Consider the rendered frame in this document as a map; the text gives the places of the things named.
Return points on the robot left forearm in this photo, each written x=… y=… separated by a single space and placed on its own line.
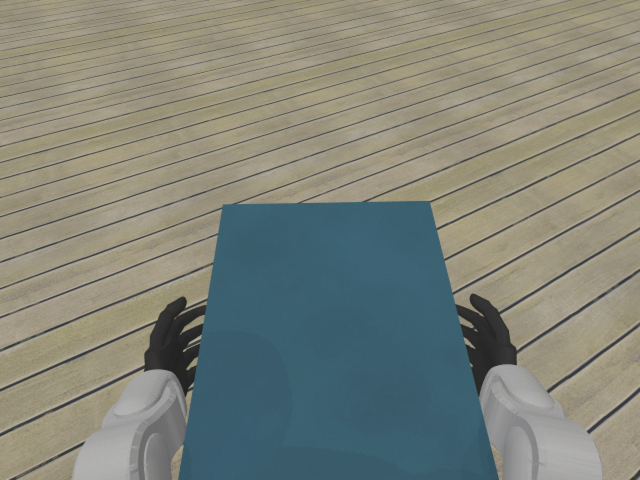
x=140 y=433

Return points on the carton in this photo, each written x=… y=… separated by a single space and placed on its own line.
x=332 y=349

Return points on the right robot hand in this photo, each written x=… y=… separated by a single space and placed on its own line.
x=492 y=341

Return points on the left robot hand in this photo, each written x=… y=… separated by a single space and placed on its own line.
x=166 y=347

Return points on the robot right forearm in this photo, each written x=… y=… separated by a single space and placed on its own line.
x=531 y=431

